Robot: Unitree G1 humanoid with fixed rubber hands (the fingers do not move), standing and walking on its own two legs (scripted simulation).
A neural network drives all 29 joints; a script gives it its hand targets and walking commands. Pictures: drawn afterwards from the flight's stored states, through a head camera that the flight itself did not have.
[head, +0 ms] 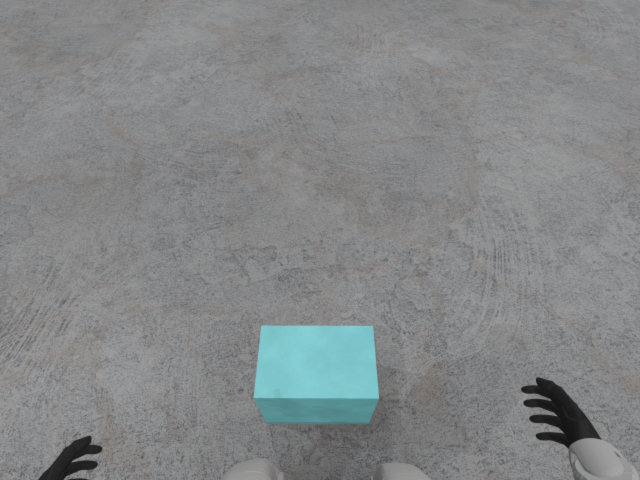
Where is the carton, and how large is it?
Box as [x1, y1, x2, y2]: [254, 326, 378, 423]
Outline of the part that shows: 261,326 254,399 267,423 368,423 378,399 372,326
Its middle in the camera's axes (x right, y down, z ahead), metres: -0.01 +0.38 +1.08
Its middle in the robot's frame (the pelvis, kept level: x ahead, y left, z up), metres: +0.43 +0.02 -0.62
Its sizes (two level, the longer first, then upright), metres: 0.300 0.187 0.269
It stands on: the floor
